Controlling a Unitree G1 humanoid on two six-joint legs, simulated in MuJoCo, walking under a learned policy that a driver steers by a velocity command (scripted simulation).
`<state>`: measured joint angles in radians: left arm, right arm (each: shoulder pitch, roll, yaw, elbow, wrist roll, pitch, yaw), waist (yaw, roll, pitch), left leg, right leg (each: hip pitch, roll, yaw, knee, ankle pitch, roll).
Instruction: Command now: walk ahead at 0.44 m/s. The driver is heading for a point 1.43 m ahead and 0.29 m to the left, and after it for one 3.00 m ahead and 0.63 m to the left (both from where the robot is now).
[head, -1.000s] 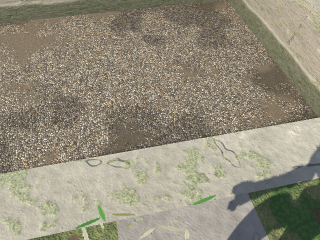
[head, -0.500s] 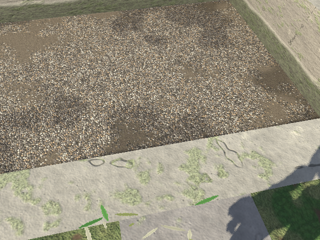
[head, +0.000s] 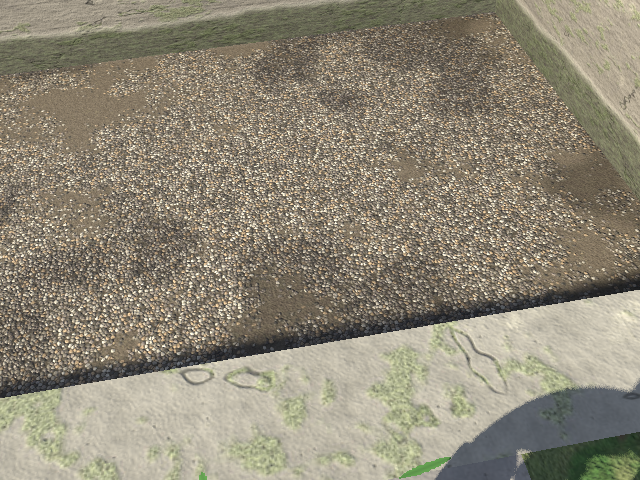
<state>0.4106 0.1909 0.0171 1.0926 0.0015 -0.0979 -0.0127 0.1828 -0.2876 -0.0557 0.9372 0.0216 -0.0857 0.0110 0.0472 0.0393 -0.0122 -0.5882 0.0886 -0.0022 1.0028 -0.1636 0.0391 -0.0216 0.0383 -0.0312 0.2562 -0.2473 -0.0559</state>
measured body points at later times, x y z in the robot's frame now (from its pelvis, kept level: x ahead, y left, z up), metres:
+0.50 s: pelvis +0.28 +0.06 -0.01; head +0.29 +0.06 +0.44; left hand +0.36 +0.33 -0.14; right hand +0.31 -0.19 -0.15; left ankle +0.31 +0.13 -0.75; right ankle +0.30 -0.10 -0.66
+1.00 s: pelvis +0.51 +0.01 -0.02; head +0.52 +0.00 +0.43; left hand +0.55 +0.27 -0.15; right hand +0.58 -0.26 -0.16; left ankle +0.46 +0.13 -0.64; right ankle +0.58 -0.08 -0.75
